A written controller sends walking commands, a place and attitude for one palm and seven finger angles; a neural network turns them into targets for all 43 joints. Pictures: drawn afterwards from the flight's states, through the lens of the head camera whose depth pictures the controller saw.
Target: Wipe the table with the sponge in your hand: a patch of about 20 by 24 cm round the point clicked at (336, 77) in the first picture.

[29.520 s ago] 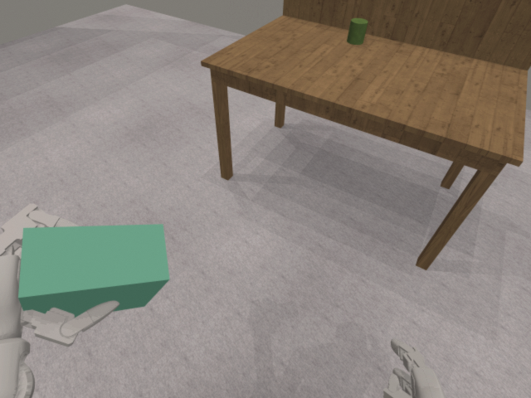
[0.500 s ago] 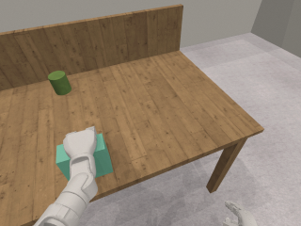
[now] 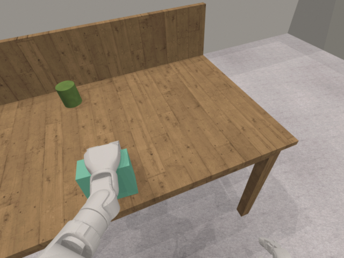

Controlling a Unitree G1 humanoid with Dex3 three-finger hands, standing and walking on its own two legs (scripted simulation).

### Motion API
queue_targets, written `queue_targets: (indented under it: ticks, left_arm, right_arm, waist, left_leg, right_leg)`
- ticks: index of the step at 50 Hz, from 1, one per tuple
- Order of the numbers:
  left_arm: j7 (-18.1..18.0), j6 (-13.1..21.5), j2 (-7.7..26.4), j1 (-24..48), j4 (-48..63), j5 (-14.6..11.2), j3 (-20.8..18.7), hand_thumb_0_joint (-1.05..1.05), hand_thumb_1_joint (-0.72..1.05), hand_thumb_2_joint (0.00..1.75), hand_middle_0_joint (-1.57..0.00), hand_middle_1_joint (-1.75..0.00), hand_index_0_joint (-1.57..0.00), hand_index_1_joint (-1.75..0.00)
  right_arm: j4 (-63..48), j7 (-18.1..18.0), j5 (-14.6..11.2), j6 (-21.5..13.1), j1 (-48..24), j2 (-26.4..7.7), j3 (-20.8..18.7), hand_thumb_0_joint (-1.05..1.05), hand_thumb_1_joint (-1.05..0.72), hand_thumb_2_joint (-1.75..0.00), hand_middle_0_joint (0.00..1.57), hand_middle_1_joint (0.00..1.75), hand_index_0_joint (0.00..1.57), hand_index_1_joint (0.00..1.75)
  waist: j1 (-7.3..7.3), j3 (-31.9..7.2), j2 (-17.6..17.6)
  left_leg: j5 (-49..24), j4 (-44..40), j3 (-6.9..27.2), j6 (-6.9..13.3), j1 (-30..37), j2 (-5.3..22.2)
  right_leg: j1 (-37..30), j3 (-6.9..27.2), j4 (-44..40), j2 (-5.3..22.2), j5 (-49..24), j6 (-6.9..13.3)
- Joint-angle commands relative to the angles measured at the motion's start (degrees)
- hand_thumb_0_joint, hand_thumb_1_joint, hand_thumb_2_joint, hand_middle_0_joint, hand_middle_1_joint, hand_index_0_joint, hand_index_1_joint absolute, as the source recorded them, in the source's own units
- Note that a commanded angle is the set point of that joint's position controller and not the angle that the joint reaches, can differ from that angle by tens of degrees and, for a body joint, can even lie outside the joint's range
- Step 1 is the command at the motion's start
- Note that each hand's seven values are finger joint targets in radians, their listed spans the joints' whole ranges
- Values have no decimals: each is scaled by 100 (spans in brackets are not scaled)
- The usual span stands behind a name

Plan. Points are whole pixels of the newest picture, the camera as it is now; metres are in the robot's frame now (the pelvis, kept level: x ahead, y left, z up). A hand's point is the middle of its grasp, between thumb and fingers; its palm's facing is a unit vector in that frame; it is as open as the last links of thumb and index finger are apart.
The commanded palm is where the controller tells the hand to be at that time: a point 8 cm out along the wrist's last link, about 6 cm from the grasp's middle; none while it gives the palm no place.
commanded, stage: slide across to the third lane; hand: left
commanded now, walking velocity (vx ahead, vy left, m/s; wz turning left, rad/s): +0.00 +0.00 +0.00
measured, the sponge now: (111, 182) +0.33 +0.22 -0.05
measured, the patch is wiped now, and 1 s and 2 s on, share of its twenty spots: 0.70 0.80 0.90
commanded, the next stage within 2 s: wipe forward along the third lane in 0.30 s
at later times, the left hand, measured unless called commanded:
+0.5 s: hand (125, 164) +0.36 +0.17 +0.00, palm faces -0.07 -0.02 -1.00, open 10.5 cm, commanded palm +0.34 +0.16 +0.04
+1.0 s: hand (125, 149) +0.41 +0.19 +0.00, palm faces -0.09 -0.01 -1.00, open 10.5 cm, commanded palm +0.39 +0.18 +0.03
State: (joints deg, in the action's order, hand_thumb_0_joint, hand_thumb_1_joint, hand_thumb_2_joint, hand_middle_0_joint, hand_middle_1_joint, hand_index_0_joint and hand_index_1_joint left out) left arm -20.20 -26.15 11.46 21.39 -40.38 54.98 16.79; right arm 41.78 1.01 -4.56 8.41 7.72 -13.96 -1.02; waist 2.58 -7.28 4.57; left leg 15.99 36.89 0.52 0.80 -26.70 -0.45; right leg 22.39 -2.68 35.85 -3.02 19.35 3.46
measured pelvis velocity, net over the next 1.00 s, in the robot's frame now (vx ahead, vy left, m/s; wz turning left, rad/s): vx -0.02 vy -0.01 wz -0.03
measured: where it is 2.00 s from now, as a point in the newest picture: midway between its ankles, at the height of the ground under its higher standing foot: outside the picture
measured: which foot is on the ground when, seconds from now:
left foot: down 0.00-1.00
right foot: down 0.00-1.00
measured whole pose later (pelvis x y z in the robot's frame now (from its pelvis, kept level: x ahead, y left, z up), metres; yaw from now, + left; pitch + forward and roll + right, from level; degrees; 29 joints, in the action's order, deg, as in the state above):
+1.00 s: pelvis -0.02 -0.01 -0.01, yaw -2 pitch +13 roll -1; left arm -24.7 -26.3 12.0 46.6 -68.7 54.6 9.3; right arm 44.8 0.6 -3.4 6.8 11.1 -14.4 -1.0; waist -3.6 -8.9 2.8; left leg 15.2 41.1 -0.1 0.2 -39.0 1.2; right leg 35.2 -2.2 40.1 -4.5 18.1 3.9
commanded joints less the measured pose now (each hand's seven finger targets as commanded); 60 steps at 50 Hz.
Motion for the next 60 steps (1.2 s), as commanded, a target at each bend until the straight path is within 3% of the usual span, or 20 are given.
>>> queue_targets:
  ticks: [1, 4, 6, 9, 12, 14, 16, 19, 21, 24, 28, 29, 32, 34, 36, 43, 44, 49, 57, 60]
  left_arm:
    - [-96, 98, -9, 1712, 414, -99, 35, 0, 10, 130, -120, -160, -120, -160]
    - [-125, 58, 250, 1990, 249, -123, -232, 0, 10, 130, -120, -160, -120, -160]
    - [-145, 100, -24, 2350, 105, -112, 54, 0, 10, 130, -120, -160, -120, -160]
    - [-152, 139, -7, 2422, -80, -119, -52, 0, 10, 130, -120, -160, -120, -160]
    - [-202, 204, -423, 2727, -304, -108, 323, 0, 10, 130, -120, -160, -120, -160]
    - [-268, 217, -297, 2619, -356, -191, 81, 0, 10, 130, -120, -160, -120, -160]
    - [-345, 199, -524, 2902, -495, -171, 318, 0, 10, 130, -120, -160, -120, -160]
    - [-459, 97, -90, 2612, -674, -146, -201, 0, 10, 130, -120, -160, -120, -160]
    - [-509, 25, -243, 2715, -727, -100, -21, 0, 10, 130, -120, -160, -120, -160]
    - [-592, -90, 270, 2843, -1017, -117, -534, 0, 10, 130, -120, -160, -120, -160]
    - [-567, -117, 139, 3346, -1233, -2, -261, 0, 10, 130, -120, -160, -120, -160]
    - [-565, -126, 369, 3367, -1409, 62, -490, 0, 10, 130, -120, -160, -120, -160]
    - [-568, -62, 124, 3486, -1571, 96, -283, 0, 10, 130, -120, -160, -120, -160]
    - [-582, -43, 608, 3436, -1805, 89, -732, 0, 10, 130, -120, -160, -120, -160]
    - [-599, -35, 219, 3582, -1856, 68, -389, 0, 10, 130, -120, -160, -120, -160]
    - [-637, -111, 816, 4099, -2438, 114, -694, 0, 10, 130, -120, -160, -120, -160]
    - [-627, -113, 1054, 4024, -2475, 123, -911, 0, 10, 130, -120, -160, -120, -160]
    - [-526, -86, 968, 4142, -2520, 130, -784, 0, 10, 130, -120, -160, -120, -160]
    - [-525, -8, 1543, 4631, -2801, 183, -1024, 0, 10, 130, -120, -160, -120, -160]
    - [-491, -17, 1393, 4706, -2919, 245, -888, 0, 10, 130, -120, -160, -120, -160]
  right_arm:
    - [-787, -31, -14, -262, -833, -579, -218, 0, -90, -90, 20, 30, 20, 30]
    - [-731, -55, -10, -264, -862, -597, -199, 0, -90, -90, 20, 30, 20, 30]
    - [-683, -63, -21, -283, -775, -559, -213, 0, -90, -90, 20, 30, 20, 30]
    - [-670, -65, 5, -304, -773, -561, -211, 0, -90, -90, 20, 30, 20, 30]
    - [-618, -31, 6, -326, -658, -533, -246, 0, -90, -90, 20, 30, 20, 30]
    - [-609, -2, 27, -342, -661, -543, -263, 0, -90, -90, 20, 30, 20, 30]
    - [-567, 15, 24, -322, -625, -516, -260, 0, -90, -90, 20, 30, 20, 30]
    - [-550, 33, 56, -276, -685, -544, -272, 0, -90, -90, 20, 30, 20, 30]
    - [-571, 47, 47, -228, -667, -517, -257, 0, -90, -90, 20, 30, 20, 30]
    - [-495, 4, 65, -204, -694, -558, -228, 0, -90, -90, 20, 30, 20, 30]
    - [-459, -69, 54, -203, -596, -537, -200, 0, -90, -90, 20, 30, 20, 30]
    - [-405, -84, 80, -202, -581, -559, -207, 0, -90, -90, 20, 30, 20, 30]
    - [-404, -82, 86, -229, -407, -540, -223, 0, -90, -90, 20, 30, 20, 30]
    - [-341, -91, 117, -217, -327, -617, -231, 0, -90, -90, 20, 30, 20, 30]
    - [-373, -81, 100, -236, -284, -578, -232, 0, -90, -90, 20, 30, 20, 30]
    - [-251, -114, 122, -304, -9, -718, -216, 0, -90, -90, 20, 30, 20, 30]
    - [-244, -121, 132, -308, 2, -745, -227, 0, -90, -90, 20, 30, 20, 30]
    - [-297, -68, 113, -337, 209, -729, -229, 0, -90, -90, 20, 30, 20, 30]
    - [-221, -81, 121, -448, 559, -833, -226, 0, -90, -90, 20, 30, 20, 30]
    - [-215, -47, 121, -469, 660, -826, -235, 0, -90, -90, 20, 30, 20, 30]
  waist:
    - [-257, -946, -958]
    - [-204, -1017, -895]
    - [-378, -918, -847]
    - [-295, -1063, -825]
    - [-456, -996, -829]
    - [-300, -1276, -827]
    - [-459, -1167, -957]
    - [-219, -1349, -962]
    - [-311, -1246, -955]
    - [-228, -1153, -1002]
    - [-454, -1016, -899]
    - [-399, -1005, -902]
    - [-494, -1189, -806]
    - [-425, -1308, -991]
    - [-559, -1287, -1009]
    - [-736, -1256, -1050]
    - [-635, -1418, -969]
    - [-699, -1664, -767]
    - [-861, -1608, -784]
    - [-899, -1657, -642]
  left_leg:
    - [-600, -347, 8, 139, 690, -152]
    - [-497, -400, 13, 130, 646, -148]
    - [-407, -348, -17, 149, 672, -147]
    - [-445, -361, 2, 137, 649, -139]
    - [-407, -302, 18, 138, 710, -120]
    - [-525, -304, 21, 126, 698, -117]
    - [-488, -269, 5, 138, 687, -118]
    - [-575, -318, -43, 113, 570, -109]
    - [-583, -312, -82, 107, 505, -113]
    - [-429, -372, -91, 108, 336, -103]
    - [-227, -353, -119, 114, 235, -104]
    - [-200, -361, -88, 116, 208, -91]
    - [-272, -259, -129, 122, 196, -91]
    - [-299, -208, -96, 111, 22, -76]
    - [-241, -144, -148, 122, -73, -81]
    - [21, 42, -152, 141, -547, -60]
    - [-25, 58, -141, 129, -594, -64]
    - [-192, 147, -147, 141, -655, -52]
    - [28, 245, -143, 182, -897, -13]
    - [-65, 268, -100, 173, -849, 7]
  right_leg:
    - [-198, 323, -680, 42, -1528, -42]
    - [-205, 401, -755, 30, -1362, -27]
    - [-56, 363, -744, 57, -1247, -59]
    - [-55, 380, -738, 32, -1271, -37]
    - [165, 278, -673, 35, -1140, -41]
    - [14, 317, -667, 18, -1310, -24]
    - [84, 284, -653, 48, -1300, -69]
    - [-147, 366, -680, 37, -1492, -46]
    - [-159, 321, -621, 60, -1571, -71]
    - [-164, 415, -719, 57, -1428, -76]
    - [65, 421, -729, 101, -1131, -124]
    - [129, 450, -750, 75, -1042, -99]
    - [196, 395, -644, 76, -1136, -107]
    - [118, 451, -605, 69, -1253, -108]
    - [213, 442, -566, 100, -1268, -156]
    - [484, 506, -491, 116, -982, -210]
    - [392, 551, -475, 102, -1050, -190]
    - [350, 487, -331, 92, -1377, -195]
    - [610, 484, -316, 57, -1002, -239]
    - [787, 397, -226, 20, -1014, -219]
